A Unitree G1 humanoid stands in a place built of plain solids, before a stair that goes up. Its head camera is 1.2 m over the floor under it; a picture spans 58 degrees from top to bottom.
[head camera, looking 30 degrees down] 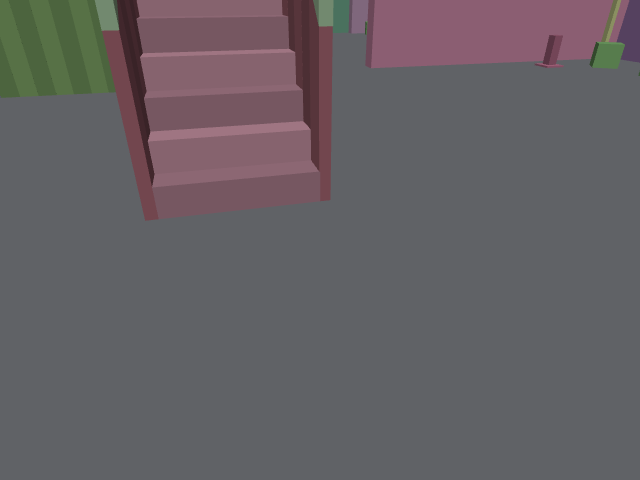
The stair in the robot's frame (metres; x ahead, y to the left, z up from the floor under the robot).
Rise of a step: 0.21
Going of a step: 0.22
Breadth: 1.00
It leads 15 degrees to the left of straight ahead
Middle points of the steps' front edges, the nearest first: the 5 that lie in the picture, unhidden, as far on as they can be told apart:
2.46 0.49 0.21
2.66 0.54 0.42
2.87 0.60 0.62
3.08 0.65 0.83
3.29 0.71 1.04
